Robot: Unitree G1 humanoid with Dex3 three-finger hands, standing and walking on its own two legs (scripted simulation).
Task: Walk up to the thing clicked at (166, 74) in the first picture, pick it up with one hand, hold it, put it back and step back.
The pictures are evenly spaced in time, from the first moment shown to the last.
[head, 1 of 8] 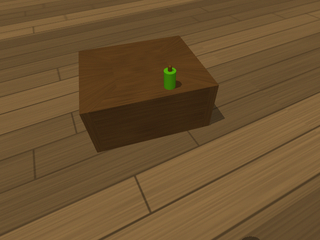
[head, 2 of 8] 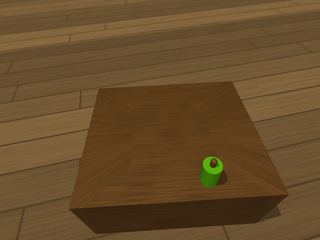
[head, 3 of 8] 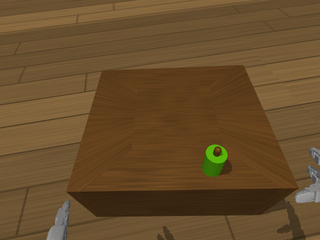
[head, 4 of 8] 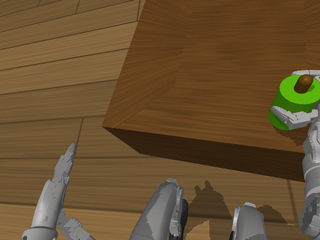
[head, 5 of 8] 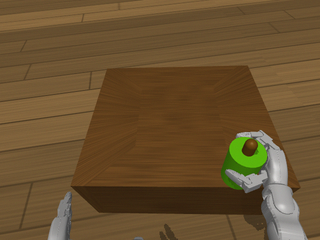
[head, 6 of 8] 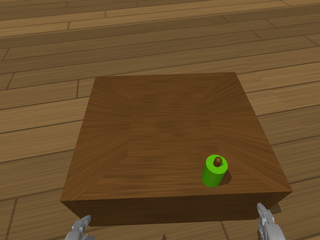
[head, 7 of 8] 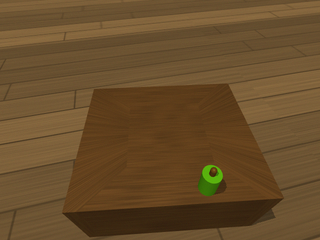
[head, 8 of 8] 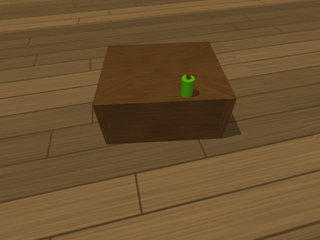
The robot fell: no
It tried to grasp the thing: yes
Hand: right
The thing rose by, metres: 0.27
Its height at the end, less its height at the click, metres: +0.00
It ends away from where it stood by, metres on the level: 0.02
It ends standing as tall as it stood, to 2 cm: yes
